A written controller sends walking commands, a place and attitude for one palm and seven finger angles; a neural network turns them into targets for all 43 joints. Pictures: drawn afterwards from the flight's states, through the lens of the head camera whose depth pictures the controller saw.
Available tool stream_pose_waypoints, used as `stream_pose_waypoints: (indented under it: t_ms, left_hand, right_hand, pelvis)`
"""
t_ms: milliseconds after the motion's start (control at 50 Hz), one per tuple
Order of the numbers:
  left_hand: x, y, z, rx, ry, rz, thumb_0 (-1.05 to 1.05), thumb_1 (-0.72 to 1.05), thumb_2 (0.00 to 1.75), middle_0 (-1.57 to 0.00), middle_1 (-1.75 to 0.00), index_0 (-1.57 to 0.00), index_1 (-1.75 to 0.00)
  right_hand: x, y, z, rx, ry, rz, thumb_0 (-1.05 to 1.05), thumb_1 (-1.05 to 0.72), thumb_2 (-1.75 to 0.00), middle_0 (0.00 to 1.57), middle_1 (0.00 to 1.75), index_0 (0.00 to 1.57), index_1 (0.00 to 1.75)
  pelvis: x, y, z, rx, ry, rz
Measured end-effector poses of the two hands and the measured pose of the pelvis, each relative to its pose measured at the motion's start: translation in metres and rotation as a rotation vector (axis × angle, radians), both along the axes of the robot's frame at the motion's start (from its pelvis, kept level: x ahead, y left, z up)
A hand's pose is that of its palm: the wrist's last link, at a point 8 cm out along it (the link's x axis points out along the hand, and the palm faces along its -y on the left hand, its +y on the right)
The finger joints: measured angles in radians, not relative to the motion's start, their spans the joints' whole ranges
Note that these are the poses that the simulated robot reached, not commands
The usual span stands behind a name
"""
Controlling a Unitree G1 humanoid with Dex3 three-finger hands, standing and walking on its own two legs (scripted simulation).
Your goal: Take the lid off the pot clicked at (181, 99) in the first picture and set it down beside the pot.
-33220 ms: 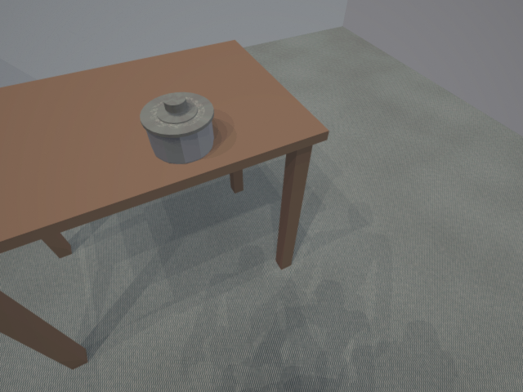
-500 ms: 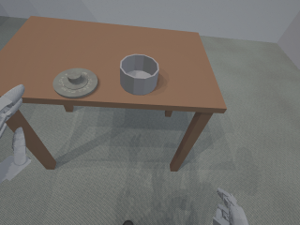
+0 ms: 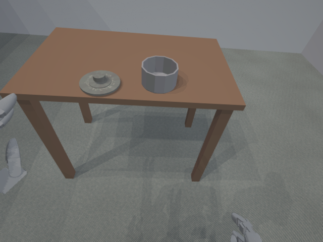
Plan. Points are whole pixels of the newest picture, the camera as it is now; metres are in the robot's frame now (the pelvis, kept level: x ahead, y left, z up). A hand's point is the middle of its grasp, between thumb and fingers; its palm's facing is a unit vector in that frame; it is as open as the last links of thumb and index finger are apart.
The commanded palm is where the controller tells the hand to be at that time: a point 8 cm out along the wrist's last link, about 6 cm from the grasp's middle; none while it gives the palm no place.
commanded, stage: stop stepping back and stand still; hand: left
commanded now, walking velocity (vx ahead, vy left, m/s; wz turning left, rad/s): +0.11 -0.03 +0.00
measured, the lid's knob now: (99, 76) +0.69 +0.26 +0.01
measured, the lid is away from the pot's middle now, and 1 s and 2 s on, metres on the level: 0.24 0.24 0.24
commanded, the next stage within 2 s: let the arm hang, fingers relaxed in 0.78 s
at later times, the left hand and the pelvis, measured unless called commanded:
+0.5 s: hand (41, 167) +0.23 +0.25 +0.12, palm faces +0.27 -0.81 -0.51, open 7.4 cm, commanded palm none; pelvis +0.03 +0.01 +0.00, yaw +4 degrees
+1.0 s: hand out of the picture -0.01 +0.20 -0.17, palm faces +0.07 -0.96 -0.26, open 7.2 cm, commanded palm none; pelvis +0.03 +0.00 +0.00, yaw +6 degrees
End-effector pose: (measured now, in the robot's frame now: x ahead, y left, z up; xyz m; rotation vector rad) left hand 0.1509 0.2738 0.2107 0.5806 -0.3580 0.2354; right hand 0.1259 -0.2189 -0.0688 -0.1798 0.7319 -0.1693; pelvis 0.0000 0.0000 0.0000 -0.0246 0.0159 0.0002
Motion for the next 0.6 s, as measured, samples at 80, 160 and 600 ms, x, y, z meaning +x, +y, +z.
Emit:
stream_pose_waypoints:
  t_ms: [80, 160, 600]
  left_hand:
    - [-0.009, 0.008, -0.010, -0.049, 0.020, 0.059, 0.01, 0.89, 0.90, -0.21, -0.30, -0.21, -0.30]
    - [-0.005, 0.019, -0.024, -0.129, 0.007, 0.103, 0.01, 0.89, 0.90, -0.21, -0.30, -0.21, -0.30]
    - [0.049, 0.030, -0.225, -0.356, 0.795, 0.284, 0.00, 0.90, 0.90, -0.20, -0.30, -0.20, -0.30]
  right_hand:
    - [-0.002, 0.000, -0.015, -0.004, 0.058, 0.016, 0.02, -0.90, -0.90, 0.20, 0.30, 0.21, 0.30]
    - [0.004, -0.003, -0.017, -0.043, 0.051, 0.009, 0.02, -0.90, -0.90, 0.20, 0.30, 0.21, 0.30]
    - [0.065, -0.025, -0.044, -0.029, 0.181, 0.084, 0.01, -0.90, -0.90, 0.20, 0.29, 0.21, 0.30]
  pelvis:
    - [-0.003, 0.006, -0.002, -0.001, -0.015, 0.002]
    - [0.001, 0.015, -0.007, -0.002, -0.020, 0.011]
    - [0.035, 0.013, -0.011, 0.017, 0.007, 0.113]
